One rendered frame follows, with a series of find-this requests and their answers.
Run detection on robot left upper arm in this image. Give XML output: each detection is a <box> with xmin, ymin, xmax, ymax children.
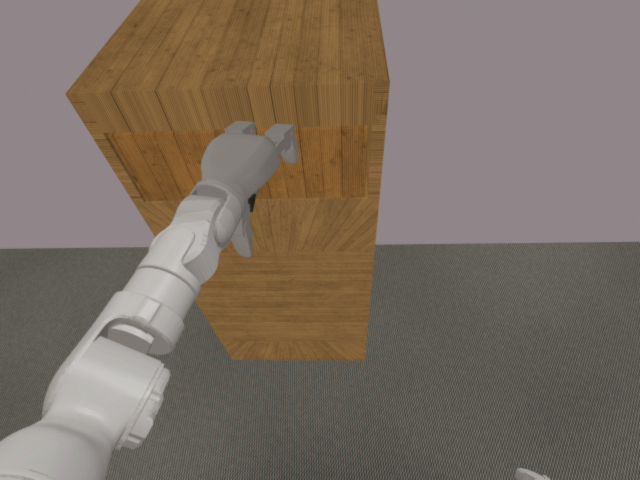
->
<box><xmin>0</xmin><ymin>336</ymin><xmax>171</xmax><ymax>480</ymax></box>

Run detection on drawer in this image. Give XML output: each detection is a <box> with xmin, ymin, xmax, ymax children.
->
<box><xmin>108</xmin><ymin>125</ymin><xmax>368</xmax><ymax>201</ymax></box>

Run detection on cabinet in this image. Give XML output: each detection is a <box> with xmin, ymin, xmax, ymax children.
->
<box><xmin>66</xmin><ymin>0</ymin><xmax>390</xmax><ymax>361</ymax></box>

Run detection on robot left forearm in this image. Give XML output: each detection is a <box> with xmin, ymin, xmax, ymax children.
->
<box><xmin>42</xmin><ymin>179</ymin><xmax>246</xmax><ymax>418</ymax></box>

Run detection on robot left hand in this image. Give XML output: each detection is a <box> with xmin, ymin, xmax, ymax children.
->
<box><xmin>201</xmin><ymin>121</ymin><xmax>298</xmax><ymax>257</ymax></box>

